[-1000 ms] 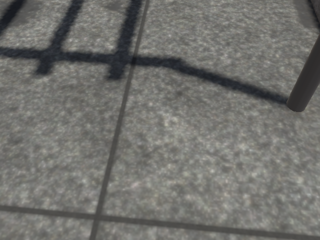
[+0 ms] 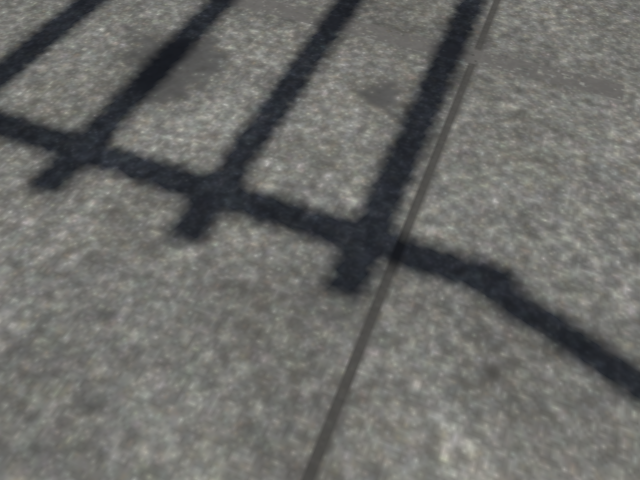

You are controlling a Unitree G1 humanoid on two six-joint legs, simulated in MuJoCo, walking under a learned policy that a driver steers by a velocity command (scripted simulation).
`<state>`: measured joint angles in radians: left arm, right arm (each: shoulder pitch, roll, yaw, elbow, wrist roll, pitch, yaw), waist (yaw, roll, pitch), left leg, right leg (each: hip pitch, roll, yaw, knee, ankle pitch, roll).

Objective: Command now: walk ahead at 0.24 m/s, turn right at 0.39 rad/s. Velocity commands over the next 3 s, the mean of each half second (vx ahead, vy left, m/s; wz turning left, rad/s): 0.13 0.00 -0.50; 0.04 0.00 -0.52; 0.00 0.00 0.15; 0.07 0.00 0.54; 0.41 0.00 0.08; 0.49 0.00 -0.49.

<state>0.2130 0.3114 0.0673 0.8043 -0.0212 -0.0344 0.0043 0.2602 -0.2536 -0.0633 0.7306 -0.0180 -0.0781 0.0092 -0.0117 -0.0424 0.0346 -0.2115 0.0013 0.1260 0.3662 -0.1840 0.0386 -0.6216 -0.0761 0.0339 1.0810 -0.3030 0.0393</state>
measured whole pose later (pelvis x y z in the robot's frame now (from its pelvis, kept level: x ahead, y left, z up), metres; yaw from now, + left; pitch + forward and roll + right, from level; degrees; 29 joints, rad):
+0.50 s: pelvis +0.12 -0.04 -0.01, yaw -17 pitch +4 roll +2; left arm 0.19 0.29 0.08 0.64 0.00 0.02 0.02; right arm 0.10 -0.29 -0.07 0.72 -0.01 0.00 -0.04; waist 0.03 0.01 0.04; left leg -0.54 0.01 -0.09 0.89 -0.37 -0.06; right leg -0.42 0.09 0.10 0.47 -0.10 -0.07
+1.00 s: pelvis +0.15 -0.02 +0.00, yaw -33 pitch +2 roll -1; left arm 0.15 0.29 0.07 0.60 -0.01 0.06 0.00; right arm 0.18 -0.28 -0.07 0.72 0.01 0.02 -0.02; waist -0.03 0.00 0.04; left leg -0.26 0.08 0.06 0.48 -0.25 -0.01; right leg -0.39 0.00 0.02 0.74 -0.38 0.06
